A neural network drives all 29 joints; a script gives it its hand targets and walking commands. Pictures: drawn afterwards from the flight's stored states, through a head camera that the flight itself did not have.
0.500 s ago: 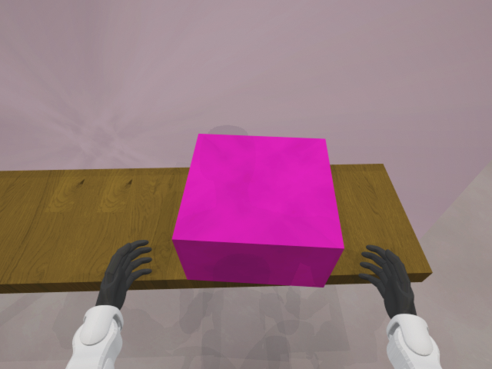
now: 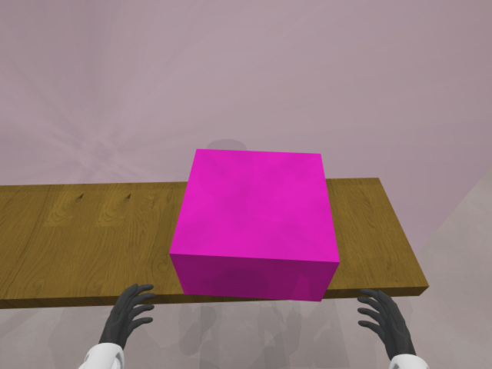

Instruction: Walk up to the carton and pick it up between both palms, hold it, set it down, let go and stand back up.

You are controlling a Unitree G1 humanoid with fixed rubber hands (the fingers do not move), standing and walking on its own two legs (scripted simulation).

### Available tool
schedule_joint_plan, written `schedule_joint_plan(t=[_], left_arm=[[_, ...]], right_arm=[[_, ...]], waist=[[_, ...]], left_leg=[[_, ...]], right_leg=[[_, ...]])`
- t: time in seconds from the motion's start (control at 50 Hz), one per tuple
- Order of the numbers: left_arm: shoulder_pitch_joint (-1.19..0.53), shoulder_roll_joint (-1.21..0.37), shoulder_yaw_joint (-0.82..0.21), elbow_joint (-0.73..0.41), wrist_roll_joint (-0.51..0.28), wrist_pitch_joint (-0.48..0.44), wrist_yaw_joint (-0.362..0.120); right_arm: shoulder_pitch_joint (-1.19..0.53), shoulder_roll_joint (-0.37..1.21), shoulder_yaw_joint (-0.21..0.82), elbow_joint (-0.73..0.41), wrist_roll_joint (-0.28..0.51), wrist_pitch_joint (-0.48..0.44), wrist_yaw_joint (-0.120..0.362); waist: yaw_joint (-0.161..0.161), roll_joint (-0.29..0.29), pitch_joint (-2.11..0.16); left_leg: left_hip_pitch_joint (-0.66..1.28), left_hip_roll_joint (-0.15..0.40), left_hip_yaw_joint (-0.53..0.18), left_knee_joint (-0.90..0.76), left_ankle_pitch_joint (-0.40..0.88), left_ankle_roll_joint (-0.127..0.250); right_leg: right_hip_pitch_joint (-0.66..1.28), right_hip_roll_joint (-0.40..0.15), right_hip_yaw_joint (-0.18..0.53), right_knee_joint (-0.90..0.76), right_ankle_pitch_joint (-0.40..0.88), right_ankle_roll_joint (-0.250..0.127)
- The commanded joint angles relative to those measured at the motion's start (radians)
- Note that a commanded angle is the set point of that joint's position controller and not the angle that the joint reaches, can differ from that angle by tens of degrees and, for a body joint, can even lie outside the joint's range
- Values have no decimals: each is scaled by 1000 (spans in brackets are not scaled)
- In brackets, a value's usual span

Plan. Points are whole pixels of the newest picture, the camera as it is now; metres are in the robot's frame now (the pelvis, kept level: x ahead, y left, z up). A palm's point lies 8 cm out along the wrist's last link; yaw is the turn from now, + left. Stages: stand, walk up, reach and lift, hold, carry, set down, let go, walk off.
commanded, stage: set down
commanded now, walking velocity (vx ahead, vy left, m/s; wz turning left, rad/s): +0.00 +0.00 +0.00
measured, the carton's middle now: (255, 221) +0.41 +0.03 -0.04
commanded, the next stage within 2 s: let go in 0.64 s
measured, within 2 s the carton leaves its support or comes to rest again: neither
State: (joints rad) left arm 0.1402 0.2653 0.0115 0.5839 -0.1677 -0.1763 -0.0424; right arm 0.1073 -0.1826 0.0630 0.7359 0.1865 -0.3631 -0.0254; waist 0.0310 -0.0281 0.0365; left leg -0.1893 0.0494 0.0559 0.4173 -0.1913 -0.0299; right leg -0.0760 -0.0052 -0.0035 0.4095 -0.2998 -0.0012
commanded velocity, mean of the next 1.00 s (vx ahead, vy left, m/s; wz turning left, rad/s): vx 0.00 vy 0.00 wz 0.00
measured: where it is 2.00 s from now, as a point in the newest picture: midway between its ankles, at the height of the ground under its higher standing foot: outside the picture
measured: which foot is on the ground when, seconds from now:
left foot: down 0.00-1.00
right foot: down 0.00-1.00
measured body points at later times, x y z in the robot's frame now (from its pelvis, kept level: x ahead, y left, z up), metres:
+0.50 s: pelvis +0.01 +0.00 +0.00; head +0.01 +0.00 +0.45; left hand +0.17 +0.24 -0.08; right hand +0.18 -0.21 -0.08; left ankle +0.02 +0.14 -0.74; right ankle -0.05 -0.12 -0.74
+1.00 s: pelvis +0.00 +0.00 +0.00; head +0.01 +0.00 +0.45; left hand +0.18 +0.22 -0.09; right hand +0.16 -0.24 -0.09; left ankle +0.02 +0.14 -0.74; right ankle -0.05 -0.12 -0.74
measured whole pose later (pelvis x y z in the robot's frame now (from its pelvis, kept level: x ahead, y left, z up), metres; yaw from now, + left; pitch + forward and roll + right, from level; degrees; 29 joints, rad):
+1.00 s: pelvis +0.00 +0.00 +0.00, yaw +0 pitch -3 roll +0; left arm 0.17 0.18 0.02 0.53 0.02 0.12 -0.01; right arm 0.15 -0.20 -0.01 0.77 -0.01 -0.23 0.01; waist 0.00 -0.02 0.07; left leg -0.13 0.05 0.06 0.36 -0.16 -0.04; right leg -0.03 0.00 0.00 0.35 -0.27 0.00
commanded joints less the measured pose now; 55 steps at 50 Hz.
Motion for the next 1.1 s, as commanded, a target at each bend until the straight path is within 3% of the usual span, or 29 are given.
schedule_joint_plan(t=[0.0, 0.28, 0.66, 0.76, 0.9, 1.08], left_arm=[[-96, 133, 55, -172, 21, -9, 6], [-6, 94, 71, -187, 100, 114, -3], [-19, 47, 50, -212, 177, 257, 24], [-39, 40, 17, -239, 164, 261, 52], [-11, 35, 52, -174, 187, 261, 40], [-51, 27, 46, -183, 190, 266, 41]], right_arm=[[-101, -104, -46, -162, -30, -22, 0], [-17, -88, -48, -152, -102, 39, -10], [-9, -85, -93, -102, -192, 106, 0], [-42, -112, -139, -99, -216, 98, 28], [-25, -120, -99, -84, -195, 91, 27], [-34, -117, -99, -101, -195, 105, 29]], waist=[[2, 47, -137], [0, 29, -98], [-27, 43, -73], [-40, 43, -99], [-22, 8, -105], [-28, 18, -73]], left_leg=[[323, -57, 0, -8, 312, -14], [365, -65, 9, -31, 346, -12], [392, -54, 11, -42, 287, -11], [386, -36, 5, -34, 256, -7], [375, -65, 9, -32, 291, -7], [377, -57, 17, -45, 230, -2]], right_leg=[[-207, 23, -4, -129, 226, 2], [-188, 19, -15, -163, 295, 22], [-223, 24, -47, -174, 229, 22], [-254, 32, -57, -160, 190, 9], [-186, 24, -38, -144, 353, 35], [-228, 19, -34, -157, 283, 26]])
